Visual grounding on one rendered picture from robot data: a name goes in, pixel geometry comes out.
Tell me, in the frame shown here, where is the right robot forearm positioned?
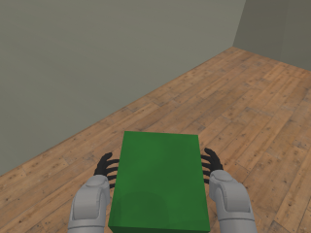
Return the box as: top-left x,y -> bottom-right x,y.
209,170 -> 258,233

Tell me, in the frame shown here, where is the right robot hand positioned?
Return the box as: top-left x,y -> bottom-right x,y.
200,148 -> 224,184

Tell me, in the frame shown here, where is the carton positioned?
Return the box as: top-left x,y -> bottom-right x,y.
108,131 -> 211,233

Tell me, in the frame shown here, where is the left robot forearm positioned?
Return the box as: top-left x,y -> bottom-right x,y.
67,175 -> 111,233

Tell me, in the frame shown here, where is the left robot hand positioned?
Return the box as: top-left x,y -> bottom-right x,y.
93,152 -> 120,189

